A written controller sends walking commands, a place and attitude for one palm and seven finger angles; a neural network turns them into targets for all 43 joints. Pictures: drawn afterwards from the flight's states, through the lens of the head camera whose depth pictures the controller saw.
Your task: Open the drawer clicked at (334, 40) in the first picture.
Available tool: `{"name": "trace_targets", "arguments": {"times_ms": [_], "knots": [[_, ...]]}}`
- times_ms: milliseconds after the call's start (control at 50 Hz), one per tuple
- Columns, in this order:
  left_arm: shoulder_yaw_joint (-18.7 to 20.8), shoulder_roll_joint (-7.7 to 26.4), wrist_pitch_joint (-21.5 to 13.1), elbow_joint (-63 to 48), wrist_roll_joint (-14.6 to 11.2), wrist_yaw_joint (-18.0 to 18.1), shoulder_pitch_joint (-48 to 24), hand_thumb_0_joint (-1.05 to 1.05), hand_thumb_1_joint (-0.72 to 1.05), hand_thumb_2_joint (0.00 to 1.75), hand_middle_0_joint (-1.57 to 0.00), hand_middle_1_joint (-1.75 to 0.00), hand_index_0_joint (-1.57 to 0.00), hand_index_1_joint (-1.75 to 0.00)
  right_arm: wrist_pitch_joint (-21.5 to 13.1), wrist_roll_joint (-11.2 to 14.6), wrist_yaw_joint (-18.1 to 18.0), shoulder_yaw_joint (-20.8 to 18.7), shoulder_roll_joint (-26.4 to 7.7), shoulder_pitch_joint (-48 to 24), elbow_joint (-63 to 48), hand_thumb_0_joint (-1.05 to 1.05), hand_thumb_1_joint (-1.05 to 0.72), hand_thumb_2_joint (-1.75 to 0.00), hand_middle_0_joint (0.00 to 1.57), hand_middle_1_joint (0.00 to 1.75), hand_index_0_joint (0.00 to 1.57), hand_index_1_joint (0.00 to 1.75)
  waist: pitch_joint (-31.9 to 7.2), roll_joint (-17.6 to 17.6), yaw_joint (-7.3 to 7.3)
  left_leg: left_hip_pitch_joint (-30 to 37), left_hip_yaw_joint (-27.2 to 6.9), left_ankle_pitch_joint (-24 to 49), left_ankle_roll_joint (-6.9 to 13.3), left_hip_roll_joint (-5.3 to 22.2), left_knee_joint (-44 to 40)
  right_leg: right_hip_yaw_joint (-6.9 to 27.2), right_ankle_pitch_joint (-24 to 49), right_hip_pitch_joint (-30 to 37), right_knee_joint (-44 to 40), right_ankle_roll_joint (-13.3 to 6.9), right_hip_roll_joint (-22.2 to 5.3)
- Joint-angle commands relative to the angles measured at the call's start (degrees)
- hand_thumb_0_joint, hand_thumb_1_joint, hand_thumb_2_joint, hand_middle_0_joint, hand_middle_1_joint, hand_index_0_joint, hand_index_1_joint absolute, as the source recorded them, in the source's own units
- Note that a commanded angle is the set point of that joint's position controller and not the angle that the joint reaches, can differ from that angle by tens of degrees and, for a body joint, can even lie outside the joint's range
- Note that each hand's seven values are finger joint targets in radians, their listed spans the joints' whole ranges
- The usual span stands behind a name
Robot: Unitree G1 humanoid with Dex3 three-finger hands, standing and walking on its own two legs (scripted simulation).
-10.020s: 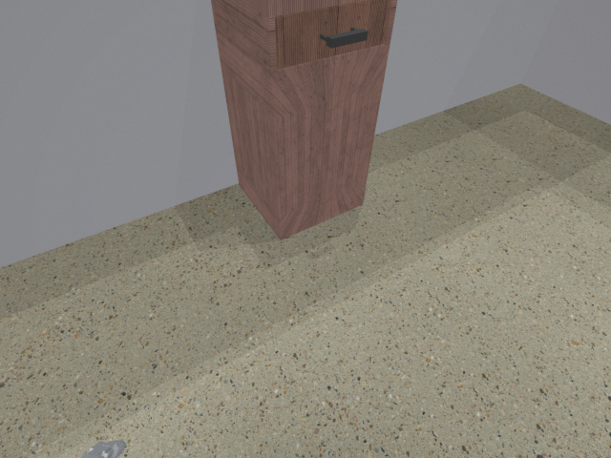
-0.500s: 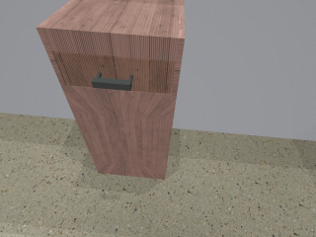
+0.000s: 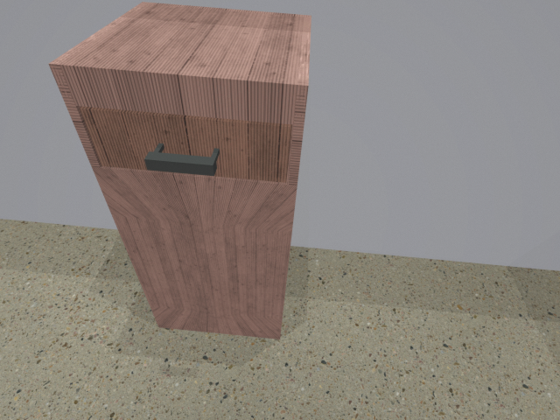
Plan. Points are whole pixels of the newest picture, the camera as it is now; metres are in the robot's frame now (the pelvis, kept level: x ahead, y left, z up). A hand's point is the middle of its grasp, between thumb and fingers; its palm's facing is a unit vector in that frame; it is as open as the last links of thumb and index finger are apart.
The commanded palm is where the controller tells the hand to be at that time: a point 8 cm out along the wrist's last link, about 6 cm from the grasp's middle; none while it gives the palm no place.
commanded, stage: come to a stop and stand still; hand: left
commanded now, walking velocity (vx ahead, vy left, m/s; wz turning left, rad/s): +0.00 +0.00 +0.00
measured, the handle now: (184, 157) +0.57 +0.23 +0.07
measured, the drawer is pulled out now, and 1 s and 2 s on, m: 0.00 0.00 0.00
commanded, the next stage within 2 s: look again from close up in 0.02 s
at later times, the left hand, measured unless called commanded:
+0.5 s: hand out of the picture -0.07 +0.19 -0.17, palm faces +0.02 -0.99 -0.15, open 7.4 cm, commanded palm none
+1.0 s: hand out of the picture -0.14 +0.20 -0.17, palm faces +0.09 -0.99 -0.14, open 7.3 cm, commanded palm none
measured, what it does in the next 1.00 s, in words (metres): shifts its weight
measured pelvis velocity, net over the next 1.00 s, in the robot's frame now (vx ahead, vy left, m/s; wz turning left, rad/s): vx -0.05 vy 0.06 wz -0.02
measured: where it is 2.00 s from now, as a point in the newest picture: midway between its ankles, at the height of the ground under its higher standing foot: outside the picture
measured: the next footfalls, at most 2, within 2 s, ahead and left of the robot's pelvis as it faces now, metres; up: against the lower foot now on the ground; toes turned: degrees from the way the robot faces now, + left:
left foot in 1.18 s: +0.01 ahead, +0.17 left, +0.00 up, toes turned +5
right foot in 1.74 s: +0.21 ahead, -0.04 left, +0.00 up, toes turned -8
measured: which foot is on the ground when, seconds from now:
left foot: down 0.00-0.98, up 1.00-1.00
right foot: down 0.00-1.00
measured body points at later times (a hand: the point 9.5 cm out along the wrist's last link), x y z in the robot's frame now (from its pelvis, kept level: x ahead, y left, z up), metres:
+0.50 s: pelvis -0.04 +0.04 +0.01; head -0.05 +0.05 +0.46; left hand -0.07 +0.24 -0.16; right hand -0.08 -0.18 -0.15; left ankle -0.01 +0.09 -0.73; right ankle -0.04 -0.08 -0.73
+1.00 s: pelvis -0.05 +0.06 +0.01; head -0.07 +0.06 +0.46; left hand -0.15 +0.25 -0.15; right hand -0.06 -0.16 -0.16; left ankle -0.01 +0.09 -0.73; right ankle -0.05 -0.07 -0.73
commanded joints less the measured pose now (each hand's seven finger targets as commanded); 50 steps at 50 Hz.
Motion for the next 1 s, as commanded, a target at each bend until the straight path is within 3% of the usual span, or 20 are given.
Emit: {"name": "trace_targets", "arguments": {"times_ms": [0,140,340,440,620,700,800,820,880,900,920,960,980], "knots": [[0.8,5.2,-0.9,-1.6,-0.3,-0.1,5.0,0.0,0.9,0.9,-0.2,-0.3,-0.2,-0.3,-0.2,0.3,-0.2,-0.3,-4.9,4.4,-0.6,0.0,-0.9,-0.9,0.2,0.3,0.2,0.3,4.9,1.6,-0.73,0.8,-5.8,16.9,0.7,5.9,-6.7,7.9,22.1,-4.0,-6.4,1.5,-9.3],[0.5,4.7,-1.0,-1.5,-0.3,-0.2,5.0,0.0,0.9,0.9,-0.2,-0.3,-0.2,-0.3,-0.2,0.3,0.3,-0.1,-5.5,4.2,0.2,0.0,-0.9,-0.9,0.2,0.3,0.2,0.3,5.5,-1.5,-0.58,0.6,-6.4,11.2,0.8,5.5,-10.5,8.4,15.1,-4.3,-8.7,1.6,-9.4],[0.1,4.1,-0.8,0.2,-0.4,-0.2,6.5,0.0,0.9,0.9,-0.2,-0.3,-0.2,-0.3,-0.2,0.4,0.6,0.5,-5.4,6.5,3.0,0.0,-0.9,-0.9,0.2,0.3,0.2,0.3,7.0,1.2,-0.28,-1.5,-7.6,4.3,0.6,5.4,-15.0,8.1,7.2,-4.6,-10.2,1.5,-9.3],[0.1,3.2,-0.6,0.9,-0.3,-0.1,7.3,0.0,0.9,0.9,-0.2,-0.3,-0.2,-0.3,-0.1,0.5,0.6,0.5,-4.9,8.6,4.1,0.0,-0.9,-0.9,0.2,0.3,0.2,0.3,7.6,0.5,-0.16,-3.8,-8.9,-0.1,0.8,5.8,-17.1,7.4,5.9,-4.4,-9.4,1.7,-9.0],[0.5,1.3,0.3,1.7,0.3,-0.2,9.9,0.0,0.9,0.9,-0.2,-0.3,-0.2,-0.3,0.3,0.3,0.5,-0.4,-4.9,10.2,4.3,0.0,-0.9,-0.9,0.2,0.3,0.2,0.3,8.8,2.8,0.3,-8.9,-12.6,-12.6,1.3,7.7,-22.6,5.0,2.9,-5.3,-5.4,2.4,-7.2],[0.7,0.4,0.5,2.1,0.6,-0.2,11.1,0.0,0.9,0.9,-0.2,-0.3,-0.2,-0.3,0.4,0.3,0.4,-0.8,-5.0,9.9,4.1,0.0,-0.9,-0.9,0.2,0.3,0.2,0.3,8.1,2.2,0.48,-9.1,-13.3,-13.9,1.4,8.3,-23.6,4.6,3.2,-5.6,-3.9,2.5,-6.9],[1.5,-0.6,1.3,3.2,1.4,-0.8,14.6,0.0,0.9,0.9,-0.2,-0.3,-0.2,-0.3,1.1,-0.1,0.4,-2.0,-7.0,9.1,3.8,0.0,-0.9,-0.9,0.2,0.3,0.2,0.3,8.6,4.0,1.15,-12.2,-15.6,-26.1,3.2,11.1,-26.9,0.5,-4.4,-5.3,3.3,2.2,-3.8],[1.6,-1.1,1.4,3.5,1.3,-1.0,15.7,0.0,0.9,0.9,-0.2,-0.3,-0.2,-0.3,1.1,-0.2,0.4,-2.1,-7.3,8.2,3.5,0.0,-0.9,-0.9,0.2,0.3,0.2,0.3,9.1,4.5,1.68,-13.5,-15.3,-26.2,3.6,11.4,-27.3,-0.1,-4.2,-4.6,4.1,2.0,-3.7],[2.0,-1.8,1.3,4.0,1.2,-1.3,18.2,0.0,0.9,0.9,-0.2,-0.3,-0.2,-0.3,1.2,-0.3,0.6,-2.4,-6.9,7.1,2.9,0.0,-0.9,-0.9,0.2,0.3,0.2,0.3,10.0,1.1,2.26,-14.9,-12.0,-23.8,2.9,9.6,-24.4,0.1,-4.1,-2.5,0.0,1.1,-3.8],[2.2,-1.5,1.1,4.0,1.2,-1.3,18.9,0.0,0.9,0.9,-0.2,-0.3,-0.2,-0.3,1.1,-0.2,0.6,-2.4,-6.3,7.0,2.7,0.0,-0.9,-0.9,0.2,0.3,0.2,0.3,10.6,-0.2,2.21,-15.3,-10.6,-22.3,2.4,8.1,-21.8,1.9,-5.7,-2.1,-3.2,0.6,-4.8],[2.5,-0.8,0.8,4.0,1.2,-1.2,19.6,0.0,0.9,0.9,-0.2,-0.3,-0.2,-0.3,1.1,-0.1,0.7,-2.2,-5.1,6.8,2.2,0.0,-0.9,-0.9,0.2,0.3,0.2,0.3,11.1,-3.2,2.24,-15.6,-8.3,-19.7,1.4,5.3,-16.8,6.8,-10.4,-3.3,-7.7,-0.9,-7.4],[3.3,3.0,0.1,3.3,1.0,-0.6,17.5,0.0,0.9,0.9,-0.2,-0.3,-0.2,-0.3,1.3,0.1,1.3,-1.7,-2.1,7.3,1.2,0.0,-0.9,-0.9,0.2,0.3,0.2,0.3,12.2,-15.3,1.02,-16.5,0.2,-8.8,-0.3,-1.5,4.0,23.5,-26.7,-9.8,-19.7,-5.8,-17.5],[3.8,3.9,-0.3,2.2,0.5,-0.2,14.1,0.0,0.9,0.9,-0.2,-0.3,-0.2,-0.3,1.3,-0.2,1.4,-2.1,-1.9,7.0,0.7,0.0,-0.9,-0.9,0.2,0.3,0.2,0.3,11.2,-14.3,-0.24,-13.3,0.2,-5.0,-0.1,-0.6,15.9,28.5,-29.5,-15.0,-24.2,-8.2,-22.5]]}}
